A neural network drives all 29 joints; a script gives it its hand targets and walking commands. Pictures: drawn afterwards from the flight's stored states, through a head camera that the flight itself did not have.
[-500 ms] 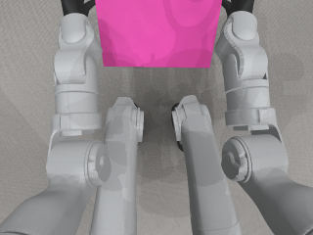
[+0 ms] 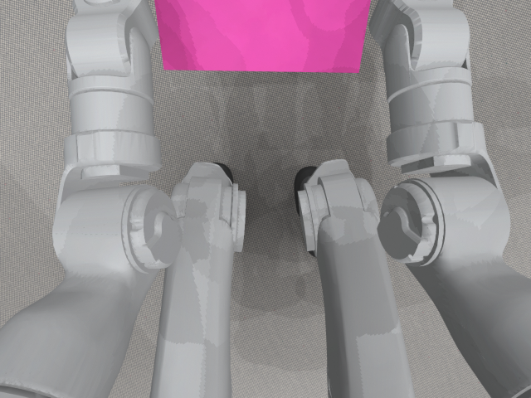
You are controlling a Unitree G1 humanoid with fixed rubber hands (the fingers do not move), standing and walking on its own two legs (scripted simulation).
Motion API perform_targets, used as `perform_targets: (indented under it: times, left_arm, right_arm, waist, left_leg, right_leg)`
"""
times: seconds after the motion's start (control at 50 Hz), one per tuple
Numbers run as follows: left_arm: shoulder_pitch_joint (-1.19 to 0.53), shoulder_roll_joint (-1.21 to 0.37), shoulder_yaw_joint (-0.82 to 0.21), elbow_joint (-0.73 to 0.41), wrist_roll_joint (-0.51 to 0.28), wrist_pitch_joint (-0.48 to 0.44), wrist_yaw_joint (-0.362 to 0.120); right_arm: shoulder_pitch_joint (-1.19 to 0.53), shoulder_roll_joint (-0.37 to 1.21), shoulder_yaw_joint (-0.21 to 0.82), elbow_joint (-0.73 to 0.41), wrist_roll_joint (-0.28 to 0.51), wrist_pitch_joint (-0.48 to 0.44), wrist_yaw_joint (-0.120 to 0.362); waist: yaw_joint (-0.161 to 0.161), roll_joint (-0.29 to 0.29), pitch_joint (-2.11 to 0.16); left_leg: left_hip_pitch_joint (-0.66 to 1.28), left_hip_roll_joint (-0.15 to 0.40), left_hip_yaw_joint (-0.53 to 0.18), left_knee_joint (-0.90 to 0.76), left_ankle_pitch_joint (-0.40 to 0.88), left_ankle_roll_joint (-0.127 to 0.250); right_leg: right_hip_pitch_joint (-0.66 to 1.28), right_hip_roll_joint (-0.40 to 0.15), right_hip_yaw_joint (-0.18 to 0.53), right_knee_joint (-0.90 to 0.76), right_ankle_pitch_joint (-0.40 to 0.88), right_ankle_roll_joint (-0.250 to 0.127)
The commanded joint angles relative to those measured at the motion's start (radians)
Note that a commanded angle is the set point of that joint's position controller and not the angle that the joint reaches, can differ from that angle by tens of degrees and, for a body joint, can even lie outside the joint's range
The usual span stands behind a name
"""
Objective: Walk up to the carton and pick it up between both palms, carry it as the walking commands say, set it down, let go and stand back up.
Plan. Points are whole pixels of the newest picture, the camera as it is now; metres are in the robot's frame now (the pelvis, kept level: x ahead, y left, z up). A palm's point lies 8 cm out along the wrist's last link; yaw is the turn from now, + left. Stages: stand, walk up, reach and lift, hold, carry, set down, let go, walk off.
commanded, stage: set down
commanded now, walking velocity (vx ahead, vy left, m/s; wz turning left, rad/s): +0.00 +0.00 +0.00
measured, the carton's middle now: out of the picture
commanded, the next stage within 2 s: none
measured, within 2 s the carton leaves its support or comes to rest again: rests again in 1.68 s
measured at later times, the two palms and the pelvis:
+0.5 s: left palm out of the picture +0.57 +0.15 -0.22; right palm out of the picture +0.57 -0.14 -0.22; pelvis +0.02 +0.01 -0.05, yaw +0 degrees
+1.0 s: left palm out of the picture +0.60 +0.15 -0.26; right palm out of the picture +0.59 -0.15 -0.26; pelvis +0.05 +0.01 -0.09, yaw -1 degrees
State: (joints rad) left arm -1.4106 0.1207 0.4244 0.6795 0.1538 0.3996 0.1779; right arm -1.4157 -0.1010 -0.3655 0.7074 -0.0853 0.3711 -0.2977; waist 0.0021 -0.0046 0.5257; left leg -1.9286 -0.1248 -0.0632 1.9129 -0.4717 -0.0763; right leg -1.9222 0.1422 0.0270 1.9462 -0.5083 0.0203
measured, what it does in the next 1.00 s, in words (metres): lowers itself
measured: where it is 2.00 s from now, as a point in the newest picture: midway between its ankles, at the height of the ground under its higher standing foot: (264, 226)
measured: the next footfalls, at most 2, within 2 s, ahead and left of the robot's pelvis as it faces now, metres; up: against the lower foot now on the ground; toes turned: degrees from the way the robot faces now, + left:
none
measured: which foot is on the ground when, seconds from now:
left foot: down 0.00-1.00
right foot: down 0.00-1.00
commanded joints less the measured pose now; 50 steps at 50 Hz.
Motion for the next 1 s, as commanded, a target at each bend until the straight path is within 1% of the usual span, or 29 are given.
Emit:
perform_targets:
  times: [0.0,0.04,0.1,0.14,0.18,0.22,0.24,0.28,0.3,0.32,0.36,0.38,0.44,0.46,0.52,0.54,0.62,0.64,0.66,0.7,0.74,0.76,0.78,0.8,0.84,0.9,0.92,0.94,0.98]
  left_arm:
    - [-0.792,-0.962,-0.680,-0.279,-0.260,-0.062,-0.349]
    - [-0.796,-1.024,-0.731,-0.288,-0.315,-0.054,-0.337]
    - [-0.784,-0.934,-0.719,-0.246,-0.296,-0.056,-0.322]
    - [-0.874,-0.927,-0.707,-0.307,-0.314,-0.075,-0.308]
    - [-0.765,-0.930,-0.645,-0.151,-0.257,-0.071,-0.317]
    - [-0.746,-0.947,-0.627,-0.084,-0.261,-0.076,-0.316]
    - [-0.772,-0.906,-0.610,-0.108,-0.265,-0.091,-0.320]
    - [-0.734,-0.942,-0.553,-0.051,-0.229,-0.097,-0.316]
    - [-0.778,-0.910,-0.576,-0.096,-0.254,-0.110,-0.309]
    - [-0.778,-0.954,-0.593,-0.085,-0.268,-0.109,-0.308]
    - [-0.716,-0.930,-0.588,-0.049,-0.245,-0.104,-0.320]
    - [-0.743,-0.932,-0.602,-0.055,-0.262,-0.111,-0.319]
    - [-0.744,-0.906,-0.617,-0.100,-0.270,-0.131,-0.313]
    - [-0.785,-0.929,-0.651,-0.162,-0.299,-0.135,-0.307]
    - [-0.755,-0.916,-0.668,-0.155,-0.322,-0.142,-0.298]
    - [-0.834,-0.897,-0.677,-0.183,-0.331,-0.148,-0.283]
    - [-0.770,-0.906,-0.665,-0.111,-0.356,-0.156,-0.278]
    - [-0.824,-0.868,-0.655,-0.102,-0.352,-0.165,-0.271]
    - [-0.773,-0.822,-0.606,-0.020,-0.320,-0.162,-0.272]
    - [-0.823,-0.863,-0.636,-0.076,-0.368,-0.178,-0.258]
    - [-0.807,-0.815,-0.606,-0.035,-0.366,-0.195,-0.257]
    - [-0.782,-0.788,-0.566,0.029,-0.338,-0.194,-0.264]
    - [-0.770,-0.785,-0.554,0.023,-0.336,-0.200,-0.270]
    - [-0.747,-0.752,-0.515,0.053,-0.316,-0.201,-0.278]
    - [-0.736,-0.738,-0.492,0.061,-0.317,-0.214,-0.283]
    - [-0.704,-0.769,-0.550,0.059,-0.318,-0.217,-0.280]
    - [-0.814,-0.785,-0.579,-0.031,-0.350,-0.229,-0.280]
    - [-0.781,-0.770,-0.581,-0.020,-0.343,-0.228,-0.275]
    - [-0.731,-0.762,-0.560,0.052,-0.332,-0.222,-0.279]
  right_arm:
    - [-0.789,1.002,0.624,-0.299,0.243,-0.050,0.430]
    - [-0.818,0.932,0.642,-0.313,0.258,-0.047,0.408]
    - [-0.863,0.885,0.660,-0.323,0.306,-0.055,0.407]
    - [-0.851,0.881,0.634,-0.307,0.289,-0.064,0.404]
    - [-0.771,0.905,0.597,-0.144,0.254,-0.057,0.409]
    - [-0.837,0.922,0.600,-0.174,0.272,-0.082,0.417]
    - [-0.885,0.918,0.615,-0.238,0.295,-0.088,0.417]
    - [-0.824,0.929,0.574,-0.116,0.268,-0.083,0.413]
    - [-0.851,0.922,0.585,-0.141,0.276,-0.093,0.412]
    - [-0.806,0.917,0.566,-0.098,0.247,-0.095,0.415]
    - [-0.791,0.911,0.561,-0.119,0.257,-0.105,0.421]
    - [-0.782,0.901,0.571,-0.096,0.244,-0.104,0.418]
    - [-0.751,0.888,0.578,-0.087,0.266,-0.119,0.421]
    - [-0.760,0.869,0.587,-0.104,0.267,-0.122,0.414]
    - [-0.837,0.839,0.614,-0.218,0.300,-0.144,0.399]
    - [-0.826,0.847,0.595,-0.176,0.294,-0.145,0.395]
    - [-0.811,0.772,0.557,-0.140,0.282,-0.165,0.389]
    - [-0.827,0.726,0.543,-0.099,0.294,-0.174,0.397]
    - [-0.850,0.736,0.529,-0.097,0.290,-0.171,0.399]
    - [-0.859,0.734,0.531,-0.145,0.294,-0.185,0.398]
    - [-0.822,0.713,0.543,-0.046,0.292,-0.180,0.391]
    - [-0.797,0.729,0.553,-0.030,0.291,-0.179,0.399]
    - [-0.779,0.751,0.535,-0.025,0.274,-0.184,0.402]
    - [-0.758,0.775,0.543,0.023,0.293,-0.172,0.410]
    - [-0.814,0.781,0.567,-0.009,0.315,-0.184,0.407]
    - [-0.768,0.777,0.589,-0.035,0.342,-0.193,0.404]
    - [-0.748,0.798,0.561,-0.011,0.332,-0.194,0.401]
    - [-0.729,0.765,0.568,0.018,0.341,-0.194,0.399]
    - [-0.730,0.743,0.535,0.067,0.320,-0.199,0.409]
  waist:
    - [-0.002,-0.044,-2.612]
    - [-0.038,-0.006,-2.618]
    - [0.045,0.055,-2.461]
    - [-0.006,-0.012,-2.490]
    - [0.015,0.009,-2.278]
    - [0.024,-0.022,-2.278]
    - [0.068,-0.013,-2.282]
    - [0.081,0.010,-2.249]
    - [0.073,-0.028,-2.266]
    - [0.019,-0.036,-2.264]
    - [0.042,-0.003,-2.192]
    - [0.020,-0.042,-2.204]
    - [0.020,-0.002,-2.195]
    - [-0.013,0.033,-2.262]
    - [0.000,0.004,-2.342]
    - [-0.009,0.062,-2.288]
    - [-0.084,0.019,-2.174]
    - [-0.044,0.074,-2.101]
    - [-0.009,0.057,-2.004]
    - [-0.056,0.041,-2.062]
    - [-0.043,0.010,-1.974]
    - [0.003,-0.007,-1.858]
    - [-0.039,-0.044,-1.815]
    - [0.017,-0.061,-1.767]
    - [0.045,-0.084,-1.762]
    - [0.041,0.003,-1.799]
    - [-0.023,0.013,-1.843]
    - [0.009,0.043,-1.819]
    - [0.002,0.048,-1.685]
  left_leg:
    - [0.779,-0.010,0.160,-0.074,0.424,0.062]
    - [0.812,-0.009,0.160,-0.065,0.416,0.051]
    - [0.764,0.002,0.168,-0.047,0.343,0.065]
    - [0.768,0.001,0.138,-0.051,0.341,0.080]
    - [0.669,0.007,0.170,-0.038,0.277,0.068]
    - [0.651,0.008,0.171,-0.012,0.254,0.075]
    - [0.625,-0.006,0.181,-0.018,0.264,0.081]
    - [0.601,0.004,0.187,-0.014,0.238,0.081]
    - [0.625,0.003,0.172,-0.015,0.289,0.080]
    - [0.648,-0.001,0.155,-0.018,0.291,0.076]
    - [0.622,-0.005,0.164,0.003,0.328,0.070]
    - [0.626,-0.001,0.154,0.020,0.348,0.069]
    - [0.625,0.003,0.163,0.059,0.387,0.058]
    - [0.681,0.005,0.168,0.057,0.424,0.042]
    - [0.718,-0.006,0.149,0.075,0.494,0.057]
    - [0.731,0.005,0.145,0.091,0.475,0.050]
    - [0.688,0.010,0.126,0.112,0.454,0.048]
    - [0.676,-0.001,0.129,0.089,0.416,0.038]
    - [0.615,-0.003,0.134,0.097,0.383,0.054]
    - [0.663,-0.003,0.116,0.121,0.419,0.052]
    - [0.609,-0.001,0.122,0.135,0.415,0.049]
    - [0.537,-0.006,0.138,0.146,0.397,0.052]
    - [0.469,-0.010,0.130,0.157,0.358,0.067]
    - [0.450,-0.010,0.153,0.150,0.332,0.068]
    - [0.439,-0.004,0.147,0.182,0.358,0.084]
    - [0.477,-0.002,0.148,0.206,0.452,0.067]
    - [0.515,-0.009,0.130,0.200,0.473,0.063]
    - [0.537,0.004,0.123,0.206,0.489,0.057]
    - [0.495,0.000,0.114,0.197,0.444,0.065]
  right_leg:
    - [0.928,-0.002,-0.089,-0.161,0.503,0.015]
    - [0.916,-0.009,-0.084,-0.148,0.473,-0.003]
    - [0.805,-0.022,-0.071,-0.116,0.397,-0.009]
    - [0.819,-0.022,-0.089,-0.098,0.411,-0.001]
    - [0.743,-0.028,-0.074,-0.131,0.336,-0.003]
    - [0.730,-0.022,-0.076,-0.110,0.327,-0.002]
    - [0.718,-0.014,-0.077,-0.102,0.326,0.005]
    - [0.710,-0.021,-0.068,-0.093,0.301,0.000]
    - [0.696,-0.018,-0.097,-0.062,0.341,0.011]
    - [0.693,-0.023,-0.106,-0.067,0.339,0.010]
    - [0.641,-0.006,-0.090,-0.066,0.368,-0.002]
    - [0.639,-0.012,-0.098,-0.052,0.394,0.005]
    - [0.618,-0.009,-0.083,-0.018,0.436,-0.005]
    - [0.677,-0.013,-0.093,-0.016,0.495,-0.005]
    - [0.674,-0.010,-0.114,0.035,0.542,0.001]
    - [0.612,-0.020,-0.089,0.023,0.509,-0.009]
    - [0.546,-0.021,-0.118,0.057,0.470,-0.013]
    - [0.529,-0.020,-0.134,0.074,0.434,-0.013]
    - [0.487,-0.014,-0.111,0.071,0.391,-0.014]
    - [0.459,-0.018,-0.116,0.091,0.407,-0.016]
    - [0.484,-0.032,-0.116,0.104,0.427,-0.001]
    - [0.460,-0.017,-0.088,0.083,0.408,-0.008]
    - [0.463,-0.014,-0.080,0.098,0.400,-0.005]
    - [0.473,-0.015,-0.086,0.091,0.368,0.008]
    - [0.462,-0.019,-0.078,0.120,0.389,0.010]
    - [0.487,-0.011,-0.063,0.146,0.509,0.005]
    - [0.520,-0.002,-0.080,0.141,0.520,0.002]
    - [0.466,-0.010,-0.074,0.156,0.509,0.005]
    - [0.381,-0.012,-0.079,0.166,0.444,0.002]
